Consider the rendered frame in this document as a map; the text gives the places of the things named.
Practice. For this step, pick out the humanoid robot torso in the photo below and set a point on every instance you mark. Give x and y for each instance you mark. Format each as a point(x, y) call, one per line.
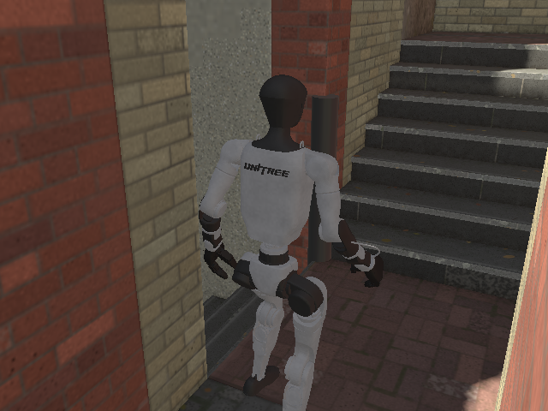
point(276, 195)

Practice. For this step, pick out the robot left foot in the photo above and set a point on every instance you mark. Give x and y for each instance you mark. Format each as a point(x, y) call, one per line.
point(252, 386)

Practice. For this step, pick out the robot left forearm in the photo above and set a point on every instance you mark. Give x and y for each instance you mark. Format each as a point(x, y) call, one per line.
point(211, 231)

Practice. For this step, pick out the robot right forearm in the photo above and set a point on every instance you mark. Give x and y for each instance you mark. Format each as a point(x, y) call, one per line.
point(353, 253)

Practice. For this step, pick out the robot right hand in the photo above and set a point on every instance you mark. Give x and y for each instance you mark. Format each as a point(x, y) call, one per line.
point(375, 275)

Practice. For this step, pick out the robot left upper arm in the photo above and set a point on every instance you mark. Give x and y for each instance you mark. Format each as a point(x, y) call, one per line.
point(223, 176)

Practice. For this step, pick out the robot left hand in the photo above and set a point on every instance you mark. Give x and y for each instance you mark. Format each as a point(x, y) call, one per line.
point(224, 255)

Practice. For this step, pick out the robot right upper arm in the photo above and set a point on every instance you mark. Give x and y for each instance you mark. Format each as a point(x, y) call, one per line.
point(324, 170)

